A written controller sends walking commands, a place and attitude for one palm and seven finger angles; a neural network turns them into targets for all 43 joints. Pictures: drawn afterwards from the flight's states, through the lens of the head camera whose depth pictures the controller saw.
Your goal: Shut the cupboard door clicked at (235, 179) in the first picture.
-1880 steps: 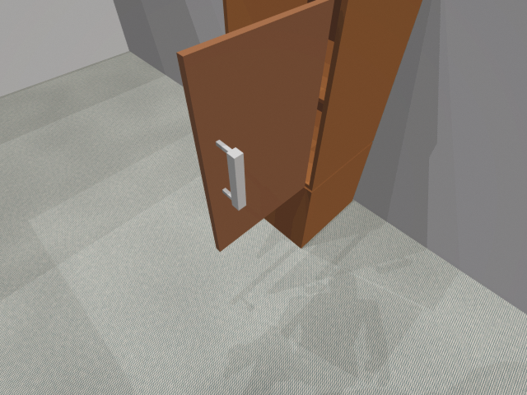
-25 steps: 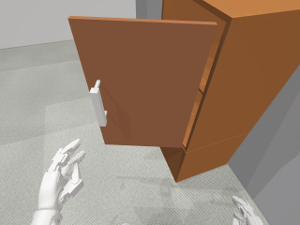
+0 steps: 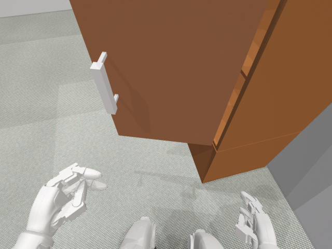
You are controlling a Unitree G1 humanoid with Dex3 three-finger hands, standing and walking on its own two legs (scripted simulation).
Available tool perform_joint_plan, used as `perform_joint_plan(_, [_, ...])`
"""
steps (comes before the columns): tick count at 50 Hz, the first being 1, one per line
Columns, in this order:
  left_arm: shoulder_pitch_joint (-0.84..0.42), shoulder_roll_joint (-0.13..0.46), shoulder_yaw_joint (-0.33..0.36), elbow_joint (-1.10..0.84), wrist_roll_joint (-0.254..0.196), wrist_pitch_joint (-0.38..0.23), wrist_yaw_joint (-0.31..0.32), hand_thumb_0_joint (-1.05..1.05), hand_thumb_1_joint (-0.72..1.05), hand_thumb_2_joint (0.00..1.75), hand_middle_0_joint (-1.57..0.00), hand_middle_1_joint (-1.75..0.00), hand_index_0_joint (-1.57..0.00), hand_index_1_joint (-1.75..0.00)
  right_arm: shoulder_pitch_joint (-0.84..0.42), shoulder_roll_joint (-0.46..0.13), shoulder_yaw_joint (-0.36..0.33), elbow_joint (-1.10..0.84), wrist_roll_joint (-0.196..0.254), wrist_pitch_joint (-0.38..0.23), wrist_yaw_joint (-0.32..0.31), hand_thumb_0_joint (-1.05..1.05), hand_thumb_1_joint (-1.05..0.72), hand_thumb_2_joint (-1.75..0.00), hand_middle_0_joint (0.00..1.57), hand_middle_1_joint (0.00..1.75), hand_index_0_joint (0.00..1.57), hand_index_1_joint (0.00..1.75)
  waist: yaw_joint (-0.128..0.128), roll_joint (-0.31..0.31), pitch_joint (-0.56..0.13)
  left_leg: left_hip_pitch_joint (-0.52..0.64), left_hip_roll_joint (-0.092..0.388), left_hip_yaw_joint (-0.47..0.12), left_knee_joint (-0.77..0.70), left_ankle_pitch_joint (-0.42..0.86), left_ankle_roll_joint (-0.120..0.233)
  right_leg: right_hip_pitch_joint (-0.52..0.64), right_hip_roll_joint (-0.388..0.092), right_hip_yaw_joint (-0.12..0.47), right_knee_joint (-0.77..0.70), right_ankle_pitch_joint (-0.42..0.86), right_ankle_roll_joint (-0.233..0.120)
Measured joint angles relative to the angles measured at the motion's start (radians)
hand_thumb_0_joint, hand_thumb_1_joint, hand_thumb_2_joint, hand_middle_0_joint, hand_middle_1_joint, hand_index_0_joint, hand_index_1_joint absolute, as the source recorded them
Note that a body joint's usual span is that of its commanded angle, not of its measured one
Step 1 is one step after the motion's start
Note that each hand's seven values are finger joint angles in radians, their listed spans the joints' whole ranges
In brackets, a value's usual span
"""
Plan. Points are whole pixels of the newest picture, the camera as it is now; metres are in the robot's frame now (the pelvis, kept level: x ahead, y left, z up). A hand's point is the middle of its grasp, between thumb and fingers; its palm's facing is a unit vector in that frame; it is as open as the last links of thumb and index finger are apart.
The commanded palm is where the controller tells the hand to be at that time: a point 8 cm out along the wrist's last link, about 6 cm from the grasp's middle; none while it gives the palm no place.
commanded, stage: raise the hand and make a fist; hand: left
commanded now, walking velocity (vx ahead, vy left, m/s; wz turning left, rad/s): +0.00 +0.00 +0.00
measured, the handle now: (108, 85) +0.50 +0.21 +0.08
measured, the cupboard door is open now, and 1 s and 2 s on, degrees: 68 68 68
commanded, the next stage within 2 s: bring the fist close to the handle in 1.16 s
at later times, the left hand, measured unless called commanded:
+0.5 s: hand (68, 197) +0.21 +0.21 +0.07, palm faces -0.03 -1.00 -0.02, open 3.1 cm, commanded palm +0.19 +0.27 +0.07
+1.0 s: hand (69, 184) +0.23 +0.21 +0.08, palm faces -0.05 -1.00 -0.02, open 3.1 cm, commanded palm +0.21 +0.27 +0.08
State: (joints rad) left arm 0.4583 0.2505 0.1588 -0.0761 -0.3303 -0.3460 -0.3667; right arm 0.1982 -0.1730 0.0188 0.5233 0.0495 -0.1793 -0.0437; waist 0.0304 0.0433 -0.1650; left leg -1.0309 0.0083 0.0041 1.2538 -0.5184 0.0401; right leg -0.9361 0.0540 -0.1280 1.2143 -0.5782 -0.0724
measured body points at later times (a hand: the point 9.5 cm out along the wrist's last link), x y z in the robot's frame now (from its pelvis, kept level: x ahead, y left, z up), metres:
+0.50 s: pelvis +0.00 +0.03 +0.02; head +0.05 +0.05 +0.46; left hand +0.20 +0.26 +0.08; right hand +0.19 -0.20 -0.04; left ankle +0.05 +0.09 -0.63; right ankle +0.01 -0.08 -0.63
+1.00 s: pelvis +0.01 +0.03 +0.03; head +0.06 +0.04 +0.47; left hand +0.23 +0.27 +0.08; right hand +0.17 -0.21 -0.04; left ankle +0.05 +0.09 -0.63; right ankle +0.01 -0.08 -0.63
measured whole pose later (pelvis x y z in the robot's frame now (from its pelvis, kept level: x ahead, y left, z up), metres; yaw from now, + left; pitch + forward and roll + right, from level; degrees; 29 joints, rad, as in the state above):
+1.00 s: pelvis +0.01 +0.03 +0.03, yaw +0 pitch +14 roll -3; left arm 0.38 0.26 0.14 -0.01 -0.29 -0.38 -0.27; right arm 0.28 -0.25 0.01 0.50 0.05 -0.16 -0.03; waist -0.01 0.04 -0.16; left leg -0.89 -0.01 0.03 1.12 -0.47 0.08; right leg -0.80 0.04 -0.09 1.07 -0.52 -0.03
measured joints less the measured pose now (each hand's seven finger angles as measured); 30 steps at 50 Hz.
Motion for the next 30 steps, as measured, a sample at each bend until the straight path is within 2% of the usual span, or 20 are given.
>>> perform_joint_plan(2, [0.019,-0.007,0.01,-0.005,-0.004,-0.005,0.023,0.02,0.9,0.9,-0.76,-0.91,-0.76,-0.91,0.028,-0.004,-0.008,0.004,-0.002,0.006,-0.002,0.01,-0.9,-0.9,0.2,0.3,0.21,0.3,-0.009,0.0,-0.004,0.019,0.0,0.012,-0.023,0.005,0.003,0.013,0.0,0.013,-0.018,0.007,0.004])
perform_joint_plan(5, [0.045,-0.017,0.016,-0.005,-0.006,-0.046,0.046,0.02,0.9,0.9,-0.81,-0.97,-0.81,-0.97,0.062,-0.026,-0.024,0.009,-0.004,0.007,-0.004,0.01,-0.9,-0.9,0.2,0.3,0.21,0.3,-0.02,-0.002,-0.012,0.031,-0.003,0.022,-0.042,0.01,0.009,0.021,-0.003,0.024,-0.032,0.012,0.01])
perform_joint_plan(9, [0.051,-0.018,0.001,0.007,0.001,-0.091,0.051,0.02,0.9,0.9,-0.88,-1.05,-0.89,-1.05,0.08,-0.064,-0.044,0.011,-0.004,0.003,-0.008,0.02,-0.9,-0.9,0.2,0.3,0.21,0.3,-0.026,-0.007,-0.014,0.025,-0.007,0.029,-0.038,0.009,0.02,0.015,-0.007,0.03,-0.028,0.012,0.016])
perform_joint_plan(12, [0.046,-0.013,-0.015,0.011,0.008,-0.102,0.056,0.02,0.9,0.9,-0.94,-1.11,-0.94,-1.11,0.076,-0.082,-0.055,0.008,-0.002,0.002,-0.012,0.02,-0.9,-0.9,0.2,0.3,0.21,0.3,-0.029,-0.012,-0.01,0.023,-0.007,0.031,-0.031,0.007,0.027,0.014,-0.008,0.032,-0.025,0.013,0.021])
perform_joint_plan(21, [0.021,-0.002,-0.042,-0.015,0.039,-0.085,0.119,0.02,0.9,0.9,-1.1,-1.29,-1.11,-1.29,0.041,-0.068,-0.035,-0.03,-0.004,0.009,-0.003,0.01,-0.9,-0.9,0.2,0.3,0.2,0.3,-0.032,-0.012,-0.006,0.065,-0.014,0.027,-0.064,0.023,0.04,0.065,-0.012,0.03,-0.073,0.036,0.034])
perform_joint_plan(30, [-0.03,0.009,-0.049,0.022,0.054,-0.048,0.12,0.02,0.9,0.9,-1.25,-1.44,-1.25,-1.44,0.037,-0.05,0.015,-0.062,-0.01,0.013,0.012,0.01,-0.9,-0.9,0.2,0.3,0.21,0.3,-0.024,-0.005,-0.003,0.105,-0.022,0.023,-0.103,0.04,0.046,0.111,-0.017,0.027,-0.12,0.056,0.043])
